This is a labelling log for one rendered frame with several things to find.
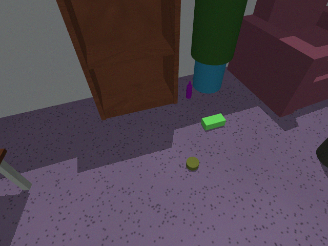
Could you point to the potted plant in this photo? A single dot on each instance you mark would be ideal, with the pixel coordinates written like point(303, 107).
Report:
point(216, 28)

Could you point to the bookshelf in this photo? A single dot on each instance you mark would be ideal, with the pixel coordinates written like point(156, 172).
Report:
point(128, 51)

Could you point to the coffee table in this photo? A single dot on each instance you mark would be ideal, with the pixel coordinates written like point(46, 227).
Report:
point(12, 174)

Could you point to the armchair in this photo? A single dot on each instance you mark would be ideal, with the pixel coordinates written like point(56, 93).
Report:
point(281, 53)

